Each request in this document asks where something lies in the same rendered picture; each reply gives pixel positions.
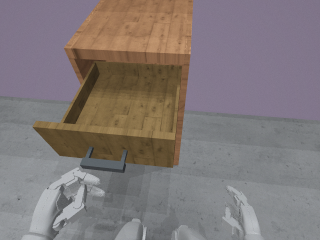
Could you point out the handle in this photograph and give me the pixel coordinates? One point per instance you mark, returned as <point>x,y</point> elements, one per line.
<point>102,164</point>

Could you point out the robot right shin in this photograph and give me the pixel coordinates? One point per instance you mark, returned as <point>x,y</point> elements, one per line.
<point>183,226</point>

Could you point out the robot left hand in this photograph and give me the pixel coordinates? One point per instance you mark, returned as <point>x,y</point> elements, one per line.
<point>46,219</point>

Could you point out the robot right hand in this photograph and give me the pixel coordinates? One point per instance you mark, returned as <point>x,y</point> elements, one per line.
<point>244,220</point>

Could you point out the right robot thigh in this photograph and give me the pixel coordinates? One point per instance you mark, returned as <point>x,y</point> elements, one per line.
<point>185,233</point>

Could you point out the drawer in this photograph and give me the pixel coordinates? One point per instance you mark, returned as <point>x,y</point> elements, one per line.
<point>121,106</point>

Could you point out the cabinet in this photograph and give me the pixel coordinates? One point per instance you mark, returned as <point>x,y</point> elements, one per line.
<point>137,31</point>

